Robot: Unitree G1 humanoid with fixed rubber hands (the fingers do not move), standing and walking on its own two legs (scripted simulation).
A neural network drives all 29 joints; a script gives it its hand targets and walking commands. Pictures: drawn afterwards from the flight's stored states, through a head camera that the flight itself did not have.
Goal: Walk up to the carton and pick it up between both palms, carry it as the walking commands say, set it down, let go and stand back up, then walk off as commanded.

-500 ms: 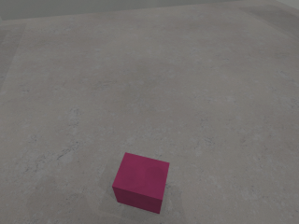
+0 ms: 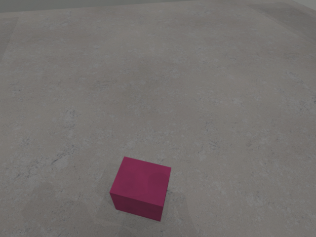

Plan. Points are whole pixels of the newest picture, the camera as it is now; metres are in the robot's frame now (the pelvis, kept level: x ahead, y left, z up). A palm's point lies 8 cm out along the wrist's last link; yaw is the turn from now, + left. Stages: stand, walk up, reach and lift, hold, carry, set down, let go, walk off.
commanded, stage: walk up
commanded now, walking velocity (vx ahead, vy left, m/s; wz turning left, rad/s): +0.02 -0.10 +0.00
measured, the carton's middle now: (142, 189) +0.51 +0.07 -0.63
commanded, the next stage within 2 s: none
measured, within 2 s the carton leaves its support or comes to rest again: neither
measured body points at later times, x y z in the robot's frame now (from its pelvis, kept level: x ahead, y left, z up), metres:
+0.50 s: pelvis +0.01 -0.03 +0.01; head +0.02 -0.04 +0.46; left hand +0.01 +0.20 -0.15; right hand -0.03 -0.25 -0.16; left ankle +0.00 +0.13 -0.72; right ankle -0.02 -0.13 -0.73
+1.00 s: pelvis +0.02 -0.01 +0.01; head +0.04 -0.01 +0.46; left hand -0.02 +0.19 -0.15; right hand -0.01 -0.21 -0.15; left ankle +0.00 +0.10 -0.73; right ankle -0.02 -0.13 -0.73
